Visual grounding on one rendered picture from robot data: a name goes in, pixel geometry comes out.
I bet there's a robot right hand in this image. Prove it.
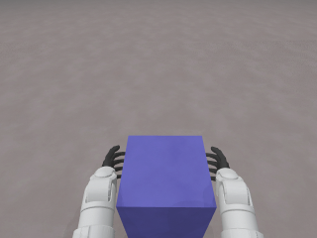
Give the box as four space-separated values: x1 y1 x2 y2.
206 146 230 181

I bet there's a robot left hand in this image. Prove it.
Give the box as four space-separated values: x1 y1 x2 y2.
101 145 126 179

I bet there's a robot left forearm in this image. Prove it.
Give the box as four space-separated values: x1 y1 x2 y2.
72 166 117 238

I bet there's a robot right forearm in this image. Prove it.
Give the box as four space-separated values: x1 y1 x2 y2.
215 168 264 238

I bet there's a carton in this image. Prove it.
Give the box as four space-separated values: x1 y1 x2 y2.
116 135 217 238

